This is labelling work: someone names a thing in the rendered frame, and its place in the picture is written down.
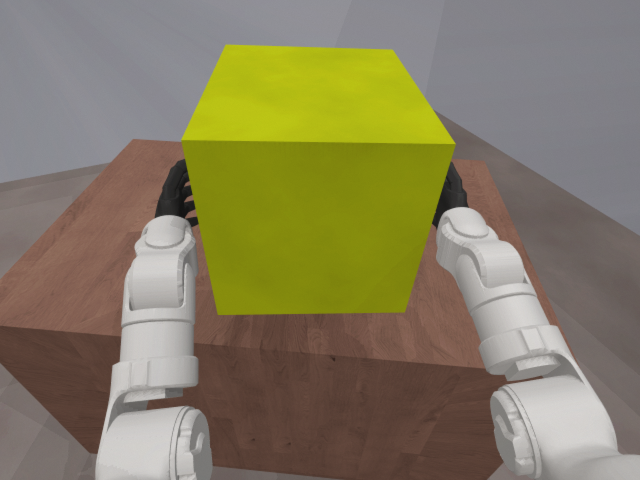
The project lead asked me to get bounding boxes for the right robot forearm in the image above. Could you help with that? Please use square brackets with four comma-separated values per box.
[436, 207, 618, 450]

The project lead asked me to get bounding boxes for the carton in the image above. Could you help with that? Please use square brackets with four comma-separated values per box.
[181, 45, 456, 315]

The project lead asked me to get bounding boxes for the right robot hand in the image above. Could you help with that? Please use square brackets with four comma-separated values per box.
[432, 162, 469, 229]

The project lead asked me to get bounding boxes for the right robot upper arm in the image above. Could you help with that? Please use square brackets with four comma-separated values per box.
[490, 374, 640, 480]

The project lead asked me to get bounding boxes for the left robot upper arm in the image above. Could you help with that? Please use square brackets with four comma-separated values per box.
[98, 406, 213, 480]

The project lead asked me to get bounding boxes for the pedestal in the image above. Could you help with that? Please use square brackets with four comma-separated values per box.
[0, 139, 580, 480]

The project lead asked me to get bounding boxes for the left robot forearm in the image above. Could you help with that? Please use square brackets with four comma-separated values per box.
[95, 215, 199, 480]

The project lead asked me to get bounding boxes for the left robot hand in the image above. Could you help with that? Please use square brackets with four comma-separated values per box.
[154, 159, 199, 227]

